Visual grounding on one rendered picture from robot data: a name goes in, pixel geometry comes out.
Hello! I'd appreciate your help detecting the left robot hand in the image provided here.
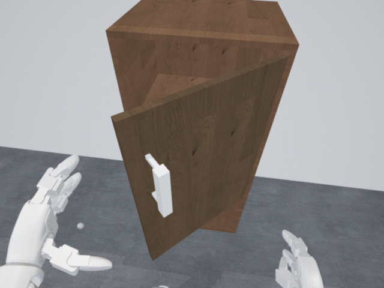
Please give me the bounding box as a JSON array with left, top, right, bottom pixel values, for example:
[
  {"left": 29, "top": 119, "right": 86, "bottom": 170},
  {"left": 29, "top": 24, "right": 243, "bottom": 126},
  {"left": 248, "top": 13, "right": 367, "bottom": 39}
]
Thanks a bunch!
[{"left": 6, "top": 154, "right": 112, "bottom": 276}]

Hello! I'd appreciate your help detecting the handle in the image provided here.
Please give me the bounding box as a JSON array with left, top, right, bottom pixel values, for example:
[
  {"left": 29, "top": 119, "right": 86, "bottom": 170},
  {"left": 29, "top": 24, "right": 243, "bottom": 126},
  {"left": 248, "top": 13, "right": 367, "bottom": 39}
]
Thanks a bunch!
[{"left": 145, "top": 154, "right": 173, "bottom": 217}]

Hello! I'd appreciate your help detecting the right robot hand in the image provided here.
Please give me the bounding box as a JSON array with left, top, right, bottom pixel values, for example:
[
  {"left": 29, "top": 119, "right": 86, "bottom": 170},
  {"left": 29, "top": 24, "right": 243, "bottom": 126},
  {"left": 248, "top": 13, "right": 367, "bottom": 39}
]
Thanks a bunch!
[{"left": 275, "top": 230, "right": 323, "bottom": 288}]

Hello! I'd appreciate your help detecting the cupboard door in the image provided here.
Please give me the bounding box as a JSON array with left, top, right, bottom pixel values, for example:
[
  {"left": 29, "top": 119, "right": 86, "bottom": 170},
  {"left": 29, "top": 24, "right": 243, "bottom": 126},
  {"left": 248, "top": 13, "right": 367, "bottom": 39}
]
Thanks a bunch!
[{"left": 111, "top": 54, "right": 288, "bottom": 261}]

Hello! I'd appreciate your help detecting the left robot forearm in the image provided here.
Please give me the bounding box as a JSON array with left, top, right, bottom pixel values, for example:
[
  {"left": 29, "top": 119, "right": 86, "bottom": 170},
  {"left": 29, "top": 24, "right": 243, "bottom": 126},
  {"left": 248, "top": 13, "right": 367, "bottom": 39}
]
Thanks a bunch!
[{"left": 0, "top": 263, "right": 44, "bottom": 288}]

